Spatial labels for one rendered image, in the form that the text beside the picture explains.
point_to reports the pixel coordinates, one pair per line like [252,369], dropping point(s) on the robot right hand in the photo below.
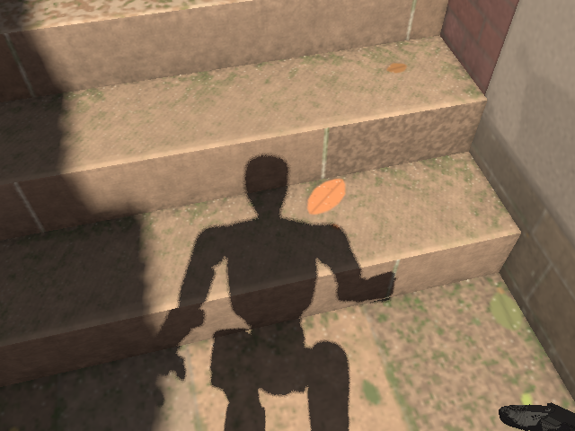
[538,418]

